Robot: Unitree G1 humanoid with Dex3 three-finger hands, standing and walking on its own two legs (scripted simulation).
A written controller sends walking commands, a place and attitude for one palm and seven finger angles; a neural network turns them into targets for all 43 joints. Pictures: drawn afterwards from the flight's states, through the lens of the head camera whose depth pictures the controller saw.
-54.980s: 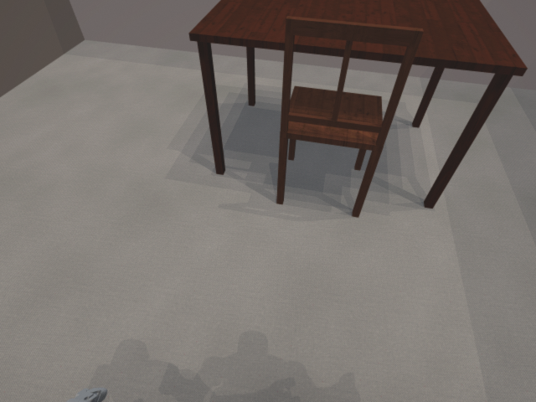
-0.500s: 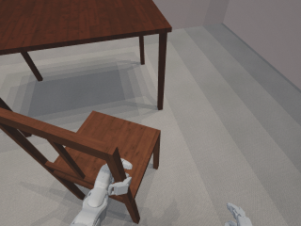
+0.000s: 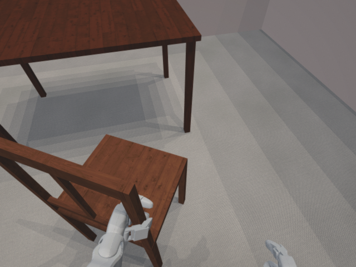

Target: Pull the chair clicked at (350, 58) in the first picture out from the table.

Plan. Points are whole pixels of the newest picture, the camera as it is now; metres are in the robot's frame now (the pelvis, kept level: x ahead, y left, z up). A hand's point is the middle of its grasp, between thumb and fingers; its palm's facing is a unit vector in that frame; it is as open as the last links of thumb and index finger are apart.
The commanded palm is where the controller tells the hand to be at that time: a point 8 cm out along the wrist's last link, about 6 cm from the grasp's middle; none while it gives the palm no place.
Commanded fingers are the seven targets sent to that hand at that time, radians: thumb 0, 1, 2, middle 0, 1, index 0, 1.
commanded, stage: open the thumb and straighten the fingers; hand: left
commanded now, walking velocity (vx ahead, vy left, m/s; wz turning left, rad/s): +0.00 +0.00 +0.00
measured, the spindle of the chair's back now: (76, 197) +0.31 +0.29 -0.09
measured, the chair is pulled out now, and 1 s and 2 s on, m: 0.60 0.60 0.60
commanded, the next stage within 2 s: draw the fingers out of the gap in 0.70 s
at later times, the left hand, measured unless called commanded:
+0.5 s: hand (139, 224) +0.23 +0.11 -0.08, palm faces -0.10 -0.99 -0.11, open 14.9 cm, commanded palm +0.22 +0.17 -0.06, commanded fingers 0.00 -0.55 0.20 -0.05 -0.14 -0.05 -0.14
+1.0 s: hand (131, 244) +0.19 +0.12 -0.08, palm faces -0.08 -0.99 -0.11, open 17.4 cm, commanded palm +0.17 +0.17 -0.06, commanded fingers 0.00 -0.55 0.20 0.00 0.00 0.00 0.00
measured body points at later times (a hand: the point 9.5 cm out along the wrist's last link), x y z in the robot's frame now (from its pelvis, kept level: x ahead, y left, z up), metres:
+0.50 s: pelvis -0.01 +0.01 -0.05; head +0.03 -0.01 +0.40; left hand +0.24 +0.16 -0.07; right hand +0.16 -0.23 -0.14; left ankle -0.02 +0.14 -0.74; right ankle +0.02 -0.12 -0.74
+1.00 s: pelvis +0.01 +0.01 -0.06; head +0.04 +0.00 +0.39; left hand +0.19 +0.17 -0.07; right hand +0.17 -0.23 -0.13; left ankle -0.02 +0.14 -0.74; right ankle +0.02 -0.12 -0.74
